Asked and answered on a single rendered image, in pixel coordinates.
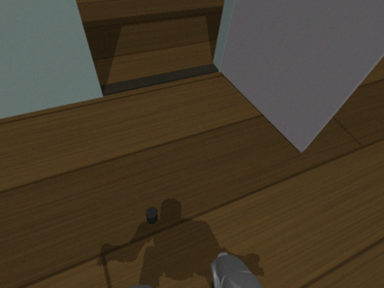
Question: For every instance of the can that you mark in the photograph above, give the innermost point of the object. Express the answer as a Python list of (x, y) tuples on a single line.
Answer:
[(151, 215)]

